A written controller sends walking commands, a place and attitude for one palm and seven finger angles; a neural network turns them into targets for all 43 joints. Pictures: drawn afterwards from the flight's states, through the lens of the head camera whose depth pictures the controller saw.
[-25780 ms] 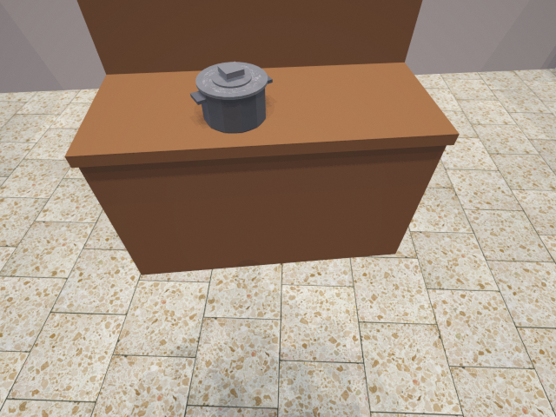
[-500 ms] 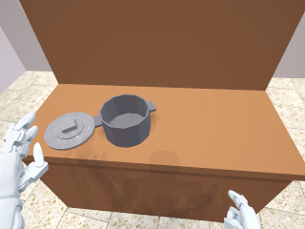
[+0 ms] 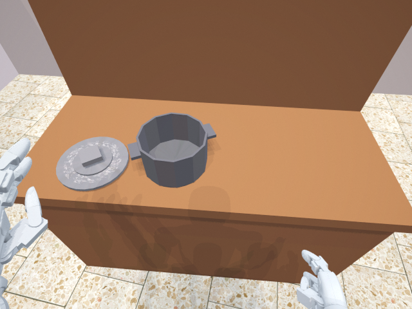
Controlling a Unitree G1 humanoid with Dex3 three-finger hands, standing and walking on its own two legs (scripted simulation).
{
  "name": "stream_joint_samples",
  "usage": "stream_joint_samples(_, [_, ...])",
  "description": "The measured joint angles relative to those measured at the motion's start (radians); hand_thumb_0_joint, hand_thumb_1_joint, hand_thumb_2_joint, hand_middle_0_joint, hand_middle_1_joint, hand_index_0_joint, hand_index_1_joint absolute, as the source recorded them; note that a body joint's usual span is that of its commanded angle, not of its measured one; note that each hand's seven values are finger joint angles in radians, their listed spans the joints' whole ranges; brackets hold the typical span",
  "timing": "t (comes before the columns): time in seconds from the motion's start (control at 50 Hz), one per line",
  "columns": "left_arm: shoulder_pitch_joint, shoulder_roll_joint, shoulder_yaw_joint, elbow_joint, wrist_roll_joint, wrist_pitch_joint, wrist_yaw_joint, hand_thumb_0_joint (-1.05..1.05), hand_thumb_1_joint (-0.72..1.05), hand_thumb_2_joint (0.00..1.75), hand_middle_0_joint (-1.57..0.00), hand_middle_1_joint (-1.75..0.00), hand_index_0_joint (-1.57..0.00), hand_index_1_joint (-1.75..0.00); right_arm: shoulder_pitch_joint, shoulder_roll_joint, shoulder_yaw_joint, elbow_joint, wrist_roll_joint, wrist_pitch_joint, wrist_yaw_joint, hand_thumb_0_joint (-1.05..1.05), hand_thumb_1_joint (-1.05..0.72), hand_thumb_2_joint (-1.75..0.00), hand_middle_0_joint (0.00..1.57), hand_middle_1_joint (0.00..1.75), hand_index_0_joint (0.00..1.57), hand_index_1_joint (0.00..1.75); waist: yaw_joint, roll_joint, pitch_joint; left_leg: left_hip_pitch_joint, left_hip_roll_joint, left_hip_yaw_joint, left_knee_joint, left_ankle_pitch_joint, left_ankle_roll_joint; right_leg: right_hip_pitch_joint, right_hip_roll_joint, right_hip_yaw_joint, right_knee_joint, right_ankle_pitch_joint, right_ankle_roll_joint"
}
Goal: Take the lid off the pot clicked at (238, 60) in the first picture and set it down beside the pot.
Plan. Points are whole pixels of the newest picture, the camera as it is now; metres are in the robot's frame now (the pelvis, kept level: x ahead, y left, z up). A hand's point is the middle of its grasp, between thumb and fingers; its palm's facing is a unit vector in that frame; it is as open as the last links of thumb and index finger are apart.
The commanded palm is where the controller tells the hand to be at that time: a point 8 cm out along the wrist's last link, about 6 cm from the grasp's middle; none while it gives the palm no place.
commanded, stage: step back with the hand held close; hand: left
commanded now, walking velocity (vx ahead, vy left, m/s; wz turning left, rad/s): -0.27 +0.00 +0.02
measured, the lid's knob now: (90, 155) +0.50 +0.39 -0.06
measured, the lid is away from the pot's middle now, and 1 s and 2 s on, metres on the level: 0.24 0.24 0.24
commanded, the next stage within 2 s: stop stepping back and stand still in 1.60 s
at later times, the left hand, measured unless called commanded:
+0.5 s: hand (30, 258) +0.15 +0.25 +0.15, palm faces +0.29 -0.83 -0.47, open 7.4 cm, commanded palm +0.08 +0.30 +0.18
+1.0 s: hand (23, 276) +0.12 +0.24 +0.15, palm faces +0.29 -0.84 -0.45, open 7.4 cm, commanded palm +0.05 +0.29 +0.18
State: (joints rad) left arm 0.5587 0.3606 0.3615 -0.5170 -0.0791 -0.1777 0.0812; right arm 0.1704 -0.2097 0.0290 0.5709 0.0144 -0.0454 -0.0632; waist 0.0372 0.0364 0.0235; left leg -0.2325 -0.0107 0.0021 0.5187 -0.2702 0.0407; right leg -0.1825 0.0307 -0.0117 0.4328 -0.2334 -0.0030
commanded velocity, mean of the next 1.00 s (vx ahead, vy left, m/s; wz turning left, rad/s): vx -0.32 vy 0.00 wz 0.01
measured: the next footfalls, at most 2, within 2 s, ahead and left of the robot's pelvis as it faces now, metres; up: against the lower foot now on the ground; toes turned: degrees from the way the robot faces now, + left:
left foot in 1.40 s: -0.05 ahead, +0.12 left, +0.00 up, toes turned +0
right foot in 1.62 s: -0.11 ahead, -0.12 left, +0.00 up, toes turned -2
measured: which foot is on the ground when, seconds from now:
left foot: down 0.00-1.00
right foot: down 0.00-1.00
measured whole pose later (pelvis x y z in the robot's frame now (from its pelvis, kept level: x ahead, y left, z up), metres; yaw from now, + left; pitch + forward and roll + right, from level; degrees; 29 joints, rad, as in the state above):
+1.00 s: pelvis -0.07 +0.01 -0.03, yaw +1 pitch +2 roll -3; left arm 0.66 0.44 0.42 -0.73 -0.06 -0.26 0.13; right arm 0.21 -0.18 -0.02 0.56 0.01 -0.04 -0.07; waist -0.03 -0.04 0.05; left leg -0.53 -0.01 0.01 0.73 -0.24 0.06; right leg -0.47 0.00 -0.05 0.66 -0.23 0.01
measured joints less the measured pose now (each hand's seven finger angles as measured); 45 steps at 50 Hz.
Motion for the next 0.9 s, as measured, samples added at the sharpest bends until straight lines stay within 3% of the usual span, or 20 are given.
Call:
stream_joint_samples(0.1, [0.073, 0.010, -0.025, -0.048, 0.009, 0.011, -0.013, 0.01, 0.89, 0.90, -0.20, -0.30, -0.21, -0.30, 0.018, -0.008, -0.024, -0.022, 0.003, 0.038, -0.006, 0.01, -0.91, -0.90, 0.20, 0.30, 0.20, 0.30, -0.032, -0.021, 0.013, -0.052, -0.017, 0.012, 0.020, 0.003, 0.014, -0.065, -0.017, 0.010, 0.047, -0.011, 0.015])
stream_joint_samples(0.18, [0.123, 0.051, -0.013, -0.104, 0.010, 0.017, -0.008, 0.01, 0.89, 0.90, -0.21, -0.30, -0.21, -0.30, 0.031, -0.003, -0.040, -0.031, 0.006, 0.056, -0.011, 0.02, -0.91, -0.90, 0.20, 0.30, 0.20, 0.30, -0.044, -0.042, 0.029, -0.089, -0.026, 0.016, 0.042, 0.005, 0.020, -0.108, -0.027, 0.012, 0.084, -0.018, 0.021])
stream_joint_samples(0.36, [0.134, 0.083, 0.048, -0.148, 0.008, 0.000, 0.019, 0.01, 0.88, 0.90, -0.21, -0.30, -0.21, -0.30, 0.035, 0.018, -0.046, -0.024, 0.007, 0.045, -0.009, 0.02, -0.91, -0.90, 0.20, 0.30, 0.20, 0.30, -0.044, -0.029, 0.037, -0.154, -0.023, 0.002, 0.095, 0.010, 0.019, -0.162, -0.025, -0.004, 0.122, -0.012, 0.019])
stream_joint_samples(0.52, [0.125, 0.049, 0.026, -0.161, 0.005, -0.019, 0.036, 0.01, 0.88, 0.90, -0.21, -0.30, -0.21, -0.30, 0.022, 0.018, -0.046, -0.018, 0.014, 0.042, -0.017, 0.02, -0.91, -0.90, 0.20, 0.30, 0.20, 0.30, -0.054, -0.032, 0.012, -0.221, -0.020, -0.009, 0.169, -0.005, 0.016, -0.215, -0.024, -0.020, 0.179, -0.021, 0.017])
stream_joint_samples(0.68, [0.100, 0.065, 0.052, -0.163, 0.019, -0.019, 0.048, 0.01, 0.88, 0.90, -0.21, -0.30, -0.21, -0.30, 0.019, 0.027, -0.042, -0.037, 0.003, 0.011, -0.018, 0.02, -0.91, -0.90, 0.20, 0.30, 0.20, 0.30, -0.044, -0.054, 0.015, -0.233, -0.017, 0.010, 0.170, 0.010, 0.029, -0.243, -0.026, -0.008, 0.209, -0.059, 0.019])
stream_joint_samples(0.76, [0.085, 0.070, 0.058, -0.171, 0.020, -0.023, 0.046, 0.01, 0.88, 0.90, -0.21, -0.30, -0.21, -0.30, 0.013, 0.033, -0.033, -0.039, -0.002, 0.000, -0.006, 0.01, -0.91, -0.90, 0.20, 0.30, 0.20, 0.30, -0.039, -0.053, 0.027, -0.241, -0.007, 0.015, 0.182, 0.013, 0.024, -0.244, -0.025, -0.015, 0.192, 0.011, 0.017])
stream_joint_samples(0.9, [0.082, 0.065, 0.049, -0.183, 0.024, -0.054, 0.043, 0.01, 0.88, 0.90, -0.21, -0.30, -0.21, -0.30, 0.023, 0.035, -0.037, -0.026, -0.001, 0.011, -0.001, 0.01, -0.91, -0.90, 0.20, 0.30, 0.21, 0.30, -0.059, -0.064, 0.025, -0.287, -0.001, 0.010, 0.224, -0.038, 0.011, -0.280, -0.029, -0.033, 0.220, 0.001, 0.013])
